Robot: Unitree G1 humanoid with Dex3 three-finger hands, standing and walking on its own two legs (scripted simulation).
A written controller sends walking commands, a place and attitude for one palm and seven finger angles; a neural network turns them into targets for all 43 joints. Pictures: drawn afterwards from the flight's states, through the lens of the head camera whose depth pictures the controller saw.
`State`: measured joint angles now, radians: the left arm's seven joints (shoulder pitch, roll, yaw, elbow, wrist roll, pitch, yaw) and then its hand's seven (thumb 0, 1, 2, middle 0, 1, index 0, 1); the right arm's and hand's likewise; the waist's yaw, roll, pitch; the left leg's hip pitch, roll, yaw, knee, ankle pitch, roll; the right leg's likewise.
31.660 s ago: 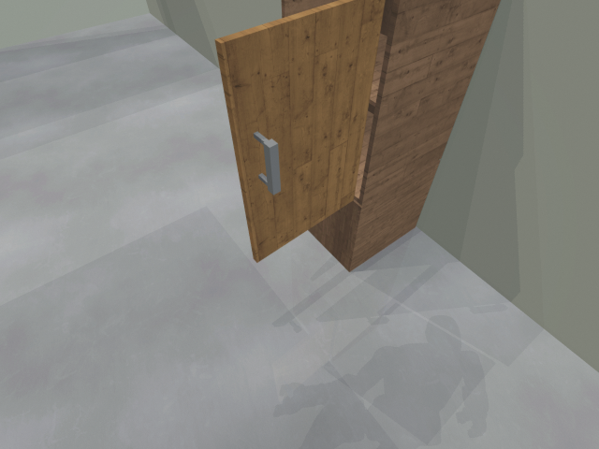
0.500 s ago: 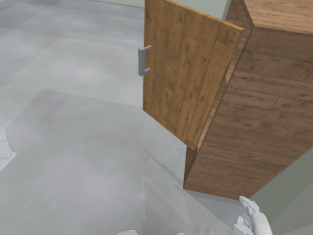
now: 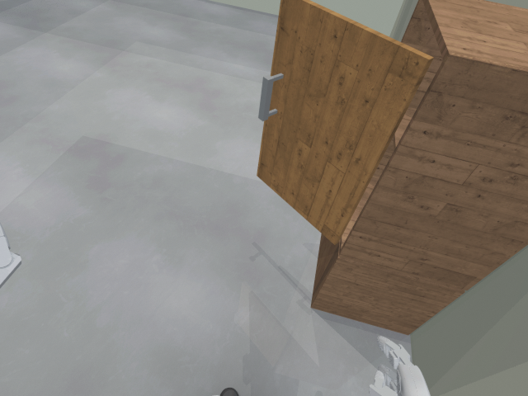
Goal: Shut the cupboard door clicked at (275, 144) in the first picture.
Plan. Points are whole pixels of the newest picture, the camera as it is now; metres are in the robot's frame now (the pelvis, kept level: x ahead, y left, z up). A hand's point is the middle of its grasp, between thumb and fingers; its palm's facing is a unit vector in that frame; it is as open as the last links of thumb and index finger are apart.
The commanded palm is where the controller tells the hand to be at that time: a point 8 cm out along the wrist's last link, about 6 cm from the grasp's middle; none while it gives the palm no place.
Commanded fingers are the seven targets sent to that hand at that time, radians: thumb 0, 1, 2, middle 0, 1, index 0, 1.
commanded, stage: step back with the hand held close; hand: left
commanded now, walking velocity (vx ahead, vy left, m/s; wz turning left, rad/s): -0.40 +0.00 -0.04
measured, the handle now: (271, 97) +0.84 +0.08 +0.01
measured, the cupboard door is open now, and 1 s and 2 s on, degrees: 55 55 55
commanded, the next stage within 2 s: stop stepping back and stand still in 0.06 s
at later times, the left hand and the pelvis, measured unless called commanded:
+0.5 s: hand out of the picture +0.10 +0.33 +0.19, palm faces +0.43 -0.89 -0.15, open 7.4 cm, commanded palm +0.00 +0.36 +0.18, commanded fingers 0.00 0.90 0.90 -0.20 -0.30 -0.20 -0.30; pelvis -0.14 +0.06 -0.03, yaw +0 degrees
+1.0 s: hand out of the picture -0.06 +0.42 +0.20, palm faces +0.27 -0.88 -0.39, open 7.4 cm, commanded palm -0.11 +0.48 +0.18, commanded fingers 0.00 0.90 0.90 -0.20 -0.30 -0.20 -0.30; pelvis -0.27 +0.19 +0.03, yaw -3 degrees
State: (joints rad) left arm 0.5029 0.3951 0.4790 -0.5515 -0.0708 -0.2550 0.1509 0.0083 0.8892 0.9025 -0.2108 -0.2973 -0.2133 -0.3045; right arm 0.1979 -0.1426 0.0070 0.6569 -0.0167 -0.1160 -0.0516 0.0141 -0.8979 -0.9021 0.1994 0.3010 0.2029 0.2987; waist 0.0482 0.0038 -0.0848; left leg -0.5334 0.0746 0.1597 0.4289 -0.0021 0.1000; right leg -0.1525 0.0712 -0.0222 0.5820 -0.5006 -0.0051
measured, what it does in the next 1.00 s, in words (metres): walks backwards: right foot, then right foot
